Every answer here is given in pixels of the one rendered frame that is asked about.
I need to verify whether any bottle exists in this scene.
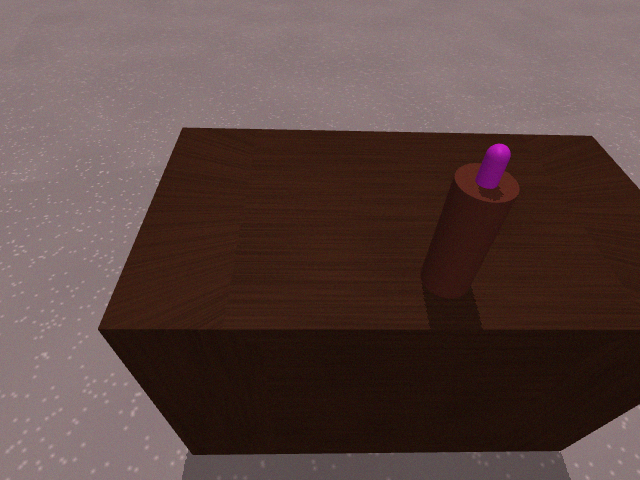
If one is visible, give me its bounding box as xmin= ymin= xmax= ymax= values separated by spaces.
xmin=420 ymin=144 xmax=520 ymax=298

